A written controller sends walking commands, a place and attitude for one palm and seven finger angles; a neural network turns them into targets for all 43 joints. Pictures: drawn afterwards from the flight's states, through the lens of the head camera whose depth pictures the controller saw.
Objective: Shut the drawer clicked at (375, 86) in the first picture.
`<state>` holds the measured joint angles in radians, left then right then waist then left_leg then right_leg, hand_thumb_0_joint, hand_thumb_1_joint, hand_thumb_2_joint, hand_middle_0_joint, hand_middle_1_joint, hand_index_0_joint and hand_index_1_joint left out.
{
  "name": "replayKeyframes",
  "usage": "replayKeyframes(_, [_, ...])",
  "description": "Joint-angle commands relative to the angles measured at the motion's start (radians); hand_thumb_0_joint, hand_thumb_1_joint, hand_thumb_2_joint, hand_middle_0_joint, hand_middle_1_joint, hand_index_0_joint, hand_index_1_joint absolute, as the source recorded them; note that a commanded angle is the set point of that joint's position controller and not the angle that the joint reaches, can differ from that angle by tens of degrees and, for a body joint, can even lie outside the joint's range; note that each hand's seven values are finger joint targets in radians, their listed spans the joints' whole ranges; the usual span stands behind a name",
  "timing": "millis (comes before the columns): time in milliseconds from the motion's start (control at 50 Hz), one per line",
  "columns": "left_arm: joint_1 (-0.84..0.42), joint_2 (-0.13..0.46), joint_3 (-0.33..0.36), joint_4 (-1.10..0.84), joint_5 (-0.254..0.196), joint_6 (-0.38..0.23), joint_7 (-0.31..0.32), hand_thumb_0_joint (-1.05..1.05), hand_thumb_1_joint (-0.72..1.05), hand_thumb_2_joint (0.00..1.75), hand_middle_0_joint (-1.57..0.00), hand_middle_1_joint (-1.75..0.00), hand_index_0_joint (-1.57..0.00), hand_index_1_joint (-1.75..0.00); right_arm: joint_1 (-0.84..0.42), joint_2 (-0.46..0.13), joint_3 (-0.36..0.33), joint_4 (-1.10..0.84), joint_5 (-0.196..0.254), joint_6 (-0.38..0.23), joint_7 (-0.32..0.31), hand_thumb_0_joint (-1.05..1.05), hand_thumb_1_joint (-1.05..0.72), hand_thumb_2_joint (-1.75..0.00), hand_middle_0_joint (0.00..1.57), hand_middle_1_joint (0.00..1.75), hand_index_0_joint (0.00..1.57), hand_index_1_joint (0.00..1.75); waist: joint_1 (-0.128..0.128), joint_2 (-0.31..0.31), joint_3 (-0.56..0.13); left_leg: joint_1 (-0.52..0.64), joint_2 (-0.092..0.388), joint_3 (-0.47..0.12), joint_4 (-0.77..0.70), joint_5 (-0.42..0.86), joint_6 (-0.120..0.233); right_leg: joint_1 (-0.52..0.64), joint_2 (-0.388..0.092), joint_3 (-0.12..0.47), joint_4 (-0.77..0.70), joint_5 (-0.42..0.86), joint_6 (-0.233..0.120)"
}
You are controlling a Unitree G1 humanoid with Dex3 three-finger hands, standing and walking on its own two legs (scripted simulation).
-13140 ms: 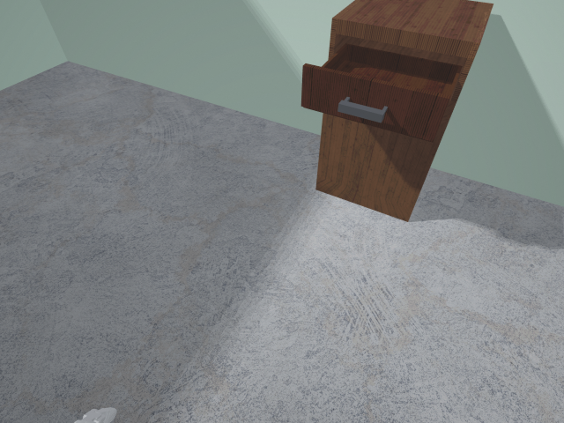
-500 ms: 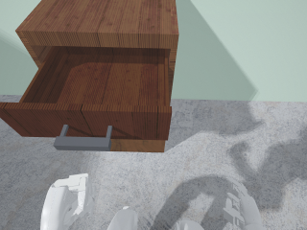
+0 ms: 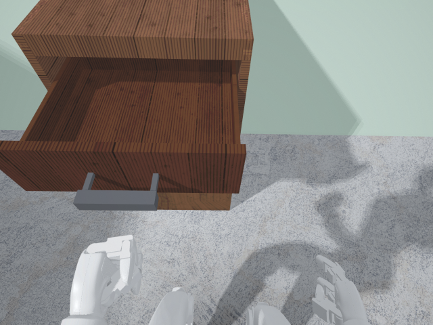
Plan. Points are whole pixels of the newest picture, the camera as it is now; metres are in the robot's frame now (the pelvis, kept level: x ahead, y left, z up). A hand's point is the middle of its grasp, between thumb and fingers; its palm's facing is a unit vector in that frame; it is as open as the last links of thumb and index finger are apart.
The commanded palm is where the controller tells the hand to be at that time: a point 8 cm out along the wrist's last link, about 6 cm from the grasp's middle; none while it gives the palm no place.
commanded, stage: bring the fist close to the handle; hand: left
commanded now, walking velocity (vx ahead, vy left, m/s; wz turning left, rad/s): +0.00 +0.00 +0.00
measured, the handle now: (120, 189) +0.34 +0.19 +0.05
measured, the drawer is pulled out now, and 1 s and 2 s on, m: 0.25 0.24 0.11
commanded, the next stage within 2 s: push the drawer shut in 0.10 s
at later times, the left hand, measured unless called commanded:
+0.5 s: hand (138, 248) +0.24 +0.14 +0.05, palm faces +0.02 -1.00 -0.02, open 3.3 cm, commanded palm +0.22 +0.19 +0.05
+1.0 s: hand (140, 227) +0.27 +0.15 +0.05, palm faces +0.00 -1.00 -0.03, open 3.0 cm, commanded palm +0.27 +0.19 +0.05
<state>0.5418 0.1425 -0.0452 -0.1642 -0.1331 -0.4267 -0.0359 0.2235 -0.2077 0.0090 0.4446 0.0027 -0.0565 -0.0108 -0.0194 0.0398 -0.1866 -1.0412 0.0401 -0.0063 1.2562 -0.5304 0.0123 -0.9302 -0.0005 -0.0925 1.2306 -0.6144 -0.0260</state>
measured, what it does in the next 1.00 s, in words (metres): stands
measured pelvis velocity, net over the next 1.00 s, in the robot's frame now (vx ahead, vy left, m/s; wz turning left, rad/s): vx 0.00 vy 0.01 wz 0.01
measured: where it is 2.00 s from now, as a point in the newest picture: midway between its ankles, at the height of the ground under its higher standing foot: outside the picture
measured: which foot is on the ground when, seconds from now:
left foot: down 0.00-1.00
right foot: down 0.00-1.00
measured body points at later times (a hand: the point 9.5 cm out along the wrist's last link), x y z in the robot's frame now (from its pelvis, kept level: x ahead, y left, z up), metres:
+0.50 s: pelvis +0.00 +0.01 +0.00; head +0.08 +0.02 +0.44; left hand +0.23 +0.19 +0.05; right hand +0.19 -0.22 -0.08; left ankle +0.04 +0.11 -0.63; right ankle -0.01 -0.11 -0.63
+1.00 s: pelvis +0.00 +0.01 +0.00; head +0.08 +0.02 +0.44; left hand +0.27 +0.20 +0.05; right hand +0.18 -0.23 -0.09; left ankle +0.04 +0.11 -0.63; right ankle -0.01 -0.11 -0.63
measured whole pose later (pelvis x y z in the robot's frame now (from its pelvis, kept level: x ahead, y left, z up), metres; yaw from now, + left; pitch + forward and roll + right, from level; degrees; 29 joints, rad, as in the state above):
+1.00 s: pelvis +0.00 +0.01 +0.00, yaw +0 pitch +19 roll -3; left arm 0.19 0.18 0.00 0.06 -0.14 -0.41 -0.02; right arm 0.20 -0.24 0.02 0.50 -0.01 -0.04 -0.01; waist -0.03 0.03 -0.16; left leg -1.05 0.03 -0.01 1.24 -0.52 0.02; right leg -0.93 0.00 -0.10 1.21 -0.60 -0.02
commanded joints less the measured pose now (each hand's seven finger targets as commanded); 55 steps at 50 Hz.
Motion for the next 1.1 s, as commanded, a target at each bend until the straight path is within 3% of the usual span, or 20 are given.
replayKeyframes(0, [0.007, 0.056, 0.032, -0.212, -0.002, -0.078, 0.010, 0.00, 0.90, 0.90, -1.40, -1.60, -1.40, -1.60, -0.061, -0.120, -0.053, -0.166, 0.003, -0.057, -0.011, 0.00, -0.90, -0.90, 0.20, 0.30, 0.20, 0.30, -0.009, -0.028, -0.180, 0.197, -0.030, -0.031, -0.170, 0.186, 0.017, 0.076, 0.018, 0.045, -0.200, 0.222, 0.000])
replayKeyframes(60, [0.021, 0.054, 0.027, -0.240, -0.005, -0.105, 0.012, 0.00, 0.90, 0.90, -1.40, -1.60, -1.40, -1.60, -0.058, -0.116, -0.054, -0.167, 0.001, -0.062, -0.011, 0.00, -0.90, -0.90, 0.20, 0.30, 0.20, 0.30, -0.003, -0.005, -0.202, 0.220, -0.027, -0.033, -0.171, 0.202, 0.016, 0.067, 0.020, 0.038, -0.190, 0.228, -0.003])
replayKeyframes(80, [0.005, 0.066, 0.031, -0.234, -0.003, -0.109, 0.011, 0.00, 0.90, 0.90, -1.40, -1.60, -1.40, -1.60, -0.056, -0.119, -0.054, -0.163, 0.003, -0.062, -0.012, 0.00, -0.90, -0.90, 0.20, 0.30, 0.20, 0.30, -0.012, -0.012, -0.189, 0.218, -0.025, -0.034, -0.168, 0.197, 0.016, 0.056, 0.021, 0.038, -0.191, 0.224, -0.002])
replayKeyframes(100, [-0.012, 0.059, 0.019, -0.250, -0.004, -0.116, 0.007, 0.00, 0.90, 0.90, -1.40, -1.60, -1.40, -1.60, -0.057, -0.121, -0.051, -0.163, 0.001, -0.066, -0.010, 0.00, -0.90, -0.90, 0.20, 0.30, 0.20, 0.30, -0.009, 0.015, -0.195, 0.222, -0.027, -0.036, -0.168, 0.201, 0.016, 0.053, 0.019, 0.039, -0.187, 0.224, -0.004])
replayKeyframes(200, [-0.001, 0.041, -0.010, -0.220, 0.005, -0.092, 0.002, 0.00, 0.90, 0.90, -1.40, -1.60, -1.40, -1.60, -0.050, -0.126, -0.052, -0.168, 0.001, -0.061, -0.007, 0.00, -0.90, -0.90, 0.20, 0.30, 0.20, 0.30, -0.020, -0.004, -0.191, 0.224, -0.025, -0.044, -0.168, 0.203, 0.016, 0.046, 0.021, 0.032, -0.185, 0.232, -0.002])
replayKeyframes(280, [-0.083, 0.072, 0.025, -0.190, 0.018, -0.061, 0.016, 0.00, 0.90, 0.90, -1.40, -1.60, -1.40, -1.60, -0.044, -0.134, -0.048, -0.165, -0.001, -0.047, -0.012, 0.00, -0.90, -0.90, 0.20, 0.30, 0.20, 0.30, -0.027, -0.023, -0.183, 0.205, -0.025, -0.048, -0.166, 0.183, 0.016, 0.036, 0.023, 0.031, -0.182, 0.212, -0.002])
replayKeyframes(400, [-0.135, 0.073, 0.041, -0.210, 0.006, -0.059, 0.038, 0.00, 0.90, 0.90, -1.40, -1.60, -1.40, -1.60, -0.036, -0.132, -0.045, -0.159, -0.005, -0.049, -0.010, 0.00, -0.90, -0.90, 0.20, 0.30, 0.20, 0.30, -0.013, 0.017, -0.250, 0.261, -0.024, -0.045, -0.172, 0.259, 0.012, 0.067, 0.022, 0.030, -0.178, 0.280, -0.006])
replayKeyframes(460, [-0.165, 0.071, 0.040, -0.160, 0.006, -0.043, 0.035, 0.00, 0.90, 0.90, -1.40, -1.60, -1.40, -1.60, -0.034, -0.137, -0.044, -0.149, -0.005, -0.045, -0.010, 0.00, -0.90, -0.90, 0.20, 0.30, 0.20, 0.30, -0.027, -0.016, -0.235, 0.242, -0.025, -0.041, -0.169, 0.250, 0.015, 0.080, 0.021, 0.035, -0.192, 0.289, -0.001])
replayKeyframes(540, [-0.175, 0.080, 0.056, -0.104, 0.002, -0.017, 0.019, 0.00, 0.90, 0.90, -1.40, -1.60, -1.40, -1.60, -0.029, -0.144, -0.044, -0.141, -0.001, -0.038, -0.008, 0.00, -0.90, -0.90, 0.20, 0.30, 0.20, 0.30, -0.024, -0.026, -0.215, 0.234, -0.025, -0.039, -0.179, 0.251, 0.014, 0.095, 0.021, 0.035, -0.203, 0.297, -0.002])
replayKeyframes(680, [-0.253, 0.091, 0.078, -0.123, -0.012, -0.040, 0.028, 0.00, 0.90, 0.90, -1.40, -1.60, -1.40, -1.60, -0.023, -0.144, -0.045, -0.129, -0.005, -0.041, -0.007, 0.00, -0.90, -0.90, 0.20, 0.30, 0.20, 0.30, -0.022, -0.009, -0.246, 0.272, -0.023, -0.035, -0.184, 0.308, 0.011, 0.112, 0.019, 0.034, -0.197, 0.354, -0.002])
replayKeyframes(780, [-0.362, 0.074, 0.055, -0.045, -0.002, -0.060, 0.031, 0.00, 0.90, 0.90, -1.40, -1.60, -1.40, -1.60, -0.028, -0.151, -0.045, -0.100, -0.008, -0.043, -0.004, 0.00, -0.90, -0.90, 0.20, 0.30, 0.20, 0.30, -0.047, -0.013, -0.214, 0.255, -0.023, -0.040, -0.177, 0.257, 0.013, 0.066, 0.019, 0.036, -0.202, 0.302, 0.000])
replayKeyframes(860, [-0.434, 0.080, 0.056, -0.014, 0.004, -0.053, 0.020, 0.00, 0.90, 0.90, -1.40, -1.60, -1.40, -1.60, -0.029, -0.159, -0.048, -0.091, -0.006, -0.038, -0.006, 0.00, -0.90, -0.90, 0.20, 0.30, 0.20, 0.30, -0.045, 0.001, -0.247, 0.273, -0.024, -0.041, -0.185, 0.252, 0.015, 0.072, 0.017, 0.038, -0.205, 0.291, -0.001])
replayKeyframes(940, [-0.562, 0.134, 0.102, 0.028, 0.001, -0.041, 0.021, 0.00, 0.90, 0.90, -1.40, -1.60, -1.40, -1.60, -0.030, -0.169, -0.046, -0.067, -0.002, -0.031, -0.015, 0.00, -0.90, -0.90, 0.20, 0.30, 0.20, 0.30, -0.053, -0.006, -0.239, 0.262, -0.023, -0.043, -0.186, 0.214, 0.018, 0.064, 0.019, 0.045, -0.221, 0.250, -0.001])
replayKeyframes(980, [-0.602, 0.096, 0.067, 0.031, -0.003, -0.039, 0.017, 0.00, 0.90, 0.90, -1.40, -1.60, -1.40, -1.60, -0.032, -0.164, -0.045, -0.064, -0.001, -0.032, -0.015, 0.00, -0.90, -0.90, 0.20, 0.30, 0.20, 0.30, -0.057, 0.005, -0.262, 0.294, -0.023, -0.044, -0.192, 0.221, 0.017, 0.060, 0.016, 0.042, -0.224, 0.256, 0.001])
replayKeyframes(1020, [-0.625, 0.107, 0.085, 0.050, -0.013, -0.032, 0.016, 0.00, 0.90, 0.90, -1.40, -1.60, -1.40, -1.60, -0.035, -0.166, -0.044, -0.055, -0.001, -0.032, -0.015, 0.00, -0.90, -0.90, 0.20, 0.30, 0.20, 0.30, -0.049, 0.017, -0.276, 0.298, -0.024, -0.042, -0.196, 0.226, 0.016, 0.074, 0.015, 0.044, -0.228, 0.260, 0.000])
replayKeyframes(1040, [-0.619, 0.129, 0.111, 0.078, -0.014, -0.027, 0.018, 0.00, 0.90, 0.90, -1.40, -1.60, -1.40, -1.60, -0.028, -0.170, -0.045, -0.050, 0.000, -0.028, -0.017, 0.00, -0.90, -0.90, 0.20, 0.30, 0.20, 0.30, -0.049, -0.011, -0.271, 0.290, -0.023, -0.044, -0.196, 0.232, 0.017, 0.082, 0.018, 0.044, -0.232, 0.265, 0.000])
replayKeyframes(1080, [-0.679, 0.107, 0.092, 0.094, -0.019, -0.026, 0.015, 0.00, 0.90, 0.90, -1.40, -1.60, -1.40, -1.60, -0.036, -0.167, -0.042, -0.046, 0.001, -0.027, -0.016, 0.00, -0.90, -0.90, 0.20, 0.30, 0.20, 0.30, -0.054, -0.010, -0.268, 0.293, -0.024, -0.044, -0.204, 0.215, 0.016, 0.078, 0.016, 0.044, -0.238, 0.251, 0.002])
